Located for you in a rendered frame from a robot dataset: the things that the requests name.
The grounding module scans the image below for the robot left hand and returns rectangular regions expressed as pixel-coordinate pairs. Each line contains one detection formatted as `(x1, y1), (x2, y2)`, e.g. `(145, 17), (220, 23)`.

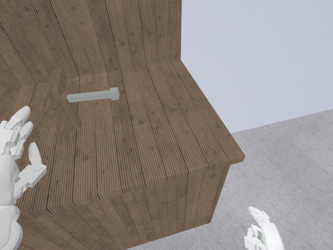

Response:
(0, 106), (47, 206)

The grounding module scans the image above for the counter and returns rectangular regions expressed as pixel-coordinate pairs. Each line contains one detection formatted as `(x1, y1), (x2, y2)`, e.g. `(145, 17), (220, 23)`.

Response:
(0, 0), (245, 250)

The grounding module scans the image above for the robot right hand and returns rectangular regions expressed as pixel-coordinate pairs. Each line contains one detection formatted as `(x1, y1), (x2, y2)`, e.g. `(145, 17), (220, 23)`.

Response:
(244, 206), (285, 250)

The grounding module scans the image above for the tap lever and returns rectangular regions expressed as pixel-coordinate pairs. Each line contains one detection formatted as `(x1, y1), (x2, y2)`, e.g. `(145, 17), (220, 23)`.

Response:
(67, 87), (120, 103)

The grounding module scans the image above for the robot left forearm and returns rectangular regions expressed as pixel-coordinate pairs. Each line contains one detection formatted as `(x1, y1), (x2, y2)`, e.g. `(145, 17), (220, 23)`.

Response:
(0, 205), (23, 250)

